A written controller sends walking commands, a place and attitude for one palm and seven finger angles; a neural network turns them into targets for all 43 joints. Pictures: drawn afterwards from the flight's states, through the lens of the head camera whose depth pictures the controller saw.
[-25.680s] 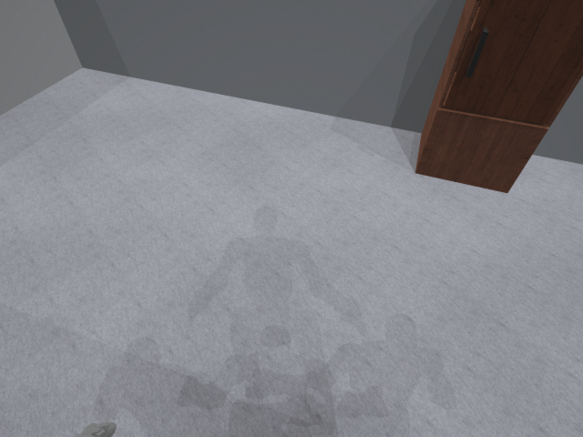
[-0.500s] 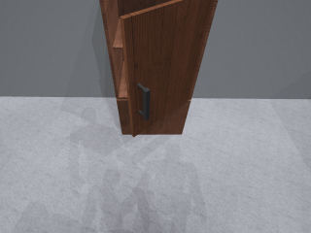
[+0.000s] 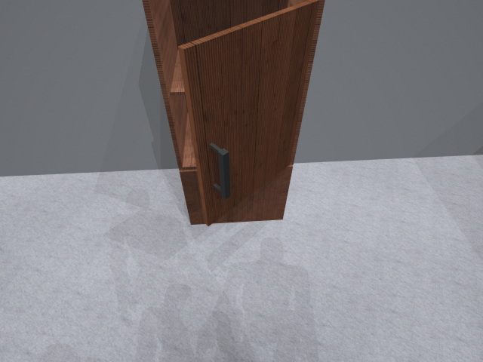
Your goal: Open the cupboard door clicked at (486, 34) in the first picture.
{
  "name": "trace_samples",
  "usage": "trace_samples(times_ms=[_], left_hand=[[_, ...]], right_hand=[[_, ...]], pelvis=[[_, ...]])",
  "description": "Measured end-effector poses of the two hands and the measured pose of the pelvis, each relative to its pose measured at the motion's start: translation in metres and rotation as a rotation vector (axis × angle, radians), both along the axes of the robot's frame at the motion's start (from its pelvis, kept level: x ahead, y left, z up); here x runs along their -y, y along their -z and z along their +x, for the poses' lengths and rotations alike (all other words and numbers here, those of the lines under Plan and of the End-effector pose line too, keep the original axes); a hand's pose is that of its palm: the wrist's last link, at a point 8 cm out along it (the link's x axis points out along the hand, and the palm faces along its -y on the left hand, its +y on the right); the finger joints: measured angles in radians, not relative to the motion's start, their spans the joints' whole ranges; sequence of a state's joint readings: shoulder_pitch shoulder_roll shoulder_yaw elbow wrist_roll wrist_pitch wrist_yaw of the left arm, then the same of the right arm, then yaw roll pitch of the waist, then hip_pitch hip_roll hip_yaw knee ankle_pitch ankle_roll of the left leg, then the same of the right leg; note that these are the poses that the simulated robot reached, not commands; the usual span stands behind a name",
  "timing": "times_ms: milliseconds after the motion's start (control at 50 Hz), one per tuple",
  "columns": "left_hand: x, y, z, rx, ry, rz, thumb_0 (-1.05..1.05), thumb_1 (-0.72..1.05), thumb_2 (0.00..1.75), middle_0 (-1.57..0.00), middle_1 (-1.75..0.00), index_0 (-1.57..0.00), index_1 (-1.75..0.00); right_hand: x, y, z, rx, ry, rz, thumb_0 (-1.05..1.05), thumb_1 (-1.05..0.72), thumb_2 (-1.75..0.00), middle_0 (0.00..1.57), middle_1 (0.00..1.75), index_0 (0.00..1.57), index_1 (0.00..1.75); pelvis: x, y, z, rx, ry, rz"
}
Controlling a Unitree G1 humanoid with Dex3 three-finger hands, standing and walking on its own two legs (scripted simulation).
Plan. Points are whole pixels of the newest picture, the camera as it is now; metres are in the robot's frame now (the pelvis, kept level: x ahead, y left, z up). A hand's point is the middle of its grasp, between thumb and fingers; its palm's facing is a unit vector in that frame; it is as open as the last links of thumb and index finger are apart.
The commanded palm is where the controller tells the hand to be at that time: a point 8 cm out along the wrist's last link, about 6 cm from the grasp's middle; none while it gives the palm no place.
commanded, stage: let the arm hang, fingers relaxed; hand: left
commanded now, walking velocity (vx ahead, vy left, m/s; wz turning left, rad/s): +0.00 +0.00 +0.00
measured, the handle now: (219, 171) +0.60 +0.09 -0.10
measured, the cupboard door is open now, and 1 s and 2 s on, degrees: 40 40 40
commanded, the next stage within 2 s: look to check the result in 0.16 s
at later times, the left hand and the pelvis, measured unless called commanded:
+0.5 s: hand out of the picture -0.01 +0.15 -0.18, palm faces +0.04 -0.98 -0.17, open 7.4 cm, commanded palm none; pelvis +0.01 +0.00 +0.00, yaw +0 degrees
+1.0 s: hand out of the picture +0.01 +0.15 -0.18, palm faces +0.02 -0.98 -0.17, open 7.4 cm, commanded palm none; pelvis +0.02 -0.01 +0.00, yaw -2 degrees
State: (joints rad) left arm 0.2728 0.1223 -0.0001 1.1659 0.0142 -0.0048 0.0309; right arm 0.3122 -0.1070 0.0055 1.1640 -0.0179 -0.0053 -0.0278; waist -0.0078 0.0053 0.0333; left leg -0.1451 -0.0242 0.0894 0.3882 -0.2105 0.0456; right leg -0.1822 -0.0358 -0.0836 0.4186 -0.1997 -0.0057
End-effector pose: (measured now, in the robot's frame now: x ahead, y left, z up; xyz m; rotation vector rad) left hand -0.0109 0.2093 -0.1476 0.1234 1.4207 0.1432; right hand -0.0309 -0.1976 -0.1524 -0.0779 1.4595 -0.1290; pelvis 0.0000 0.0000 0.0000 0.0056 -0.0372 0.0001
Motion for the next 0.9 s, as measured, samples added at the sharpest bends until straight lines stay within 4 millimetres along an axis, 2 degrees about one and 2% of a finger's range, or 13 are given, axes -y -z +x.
trace_samples(times_ms=[200, 380, 680, 900], left_hand=[[0.003, 0.001, -0.007, -0.022, -0.011, -0.008, 0.01, 0.92, 0.9, -0.2, -0.3, -0.19, -0.3], [0.004, 0.0, -0.011, -0.046, -0.019, -0.008, 0.01, 0.91, 0.9, -0.2, -0.3, -0.19, -0.3], [0.007, -0.002, 0.009, -0.009, -0.01, 0.001, 0.01, 0.91, 0.9, -0.2, -0.3, -0.19, -0.3], [0.008, -0.002, 0.016, -0.007, -0.008, 0.005, 0.01, 0.92, 0.9, -0.2, -0.3, -0.19, -0.3]], right_hand=[[0.003, -0.001, -0.005, -0.024, 0.006, -0.009, 0.01, -0.91, -0.9, 0.2, 0.3, 0.2, 0.3], [0.007, -0.002, 0.0, -0.029, 0.001, -0.017, 0.01, -0.91, -0.9, 0.2, 0.3, 0.19, 0.3], [0.014, -0.001, 0.024, 0.014, -0.012, -0.017, 0.01, -0.91, -0.9, 0.2, 0.3, 0.19, 0.3], [0.021, -0.002, 0.031, 0.008, -0.017, -0.026, 0.01, -0.91, -0.9, 0.2, 0.3, 0.19, 0.3]], pelvis=[[0.0, 0.0, 0.002, -0.005, 0.0, -0.001], [0.001, 0.0, 0.006, -0.011, -0.001, 0.0], [0.007, -0.001, 0.013, -0.01, -0.002, 0.0], [0.01, -0.001, 0.018, -0.012, -0.002, -0.001]])
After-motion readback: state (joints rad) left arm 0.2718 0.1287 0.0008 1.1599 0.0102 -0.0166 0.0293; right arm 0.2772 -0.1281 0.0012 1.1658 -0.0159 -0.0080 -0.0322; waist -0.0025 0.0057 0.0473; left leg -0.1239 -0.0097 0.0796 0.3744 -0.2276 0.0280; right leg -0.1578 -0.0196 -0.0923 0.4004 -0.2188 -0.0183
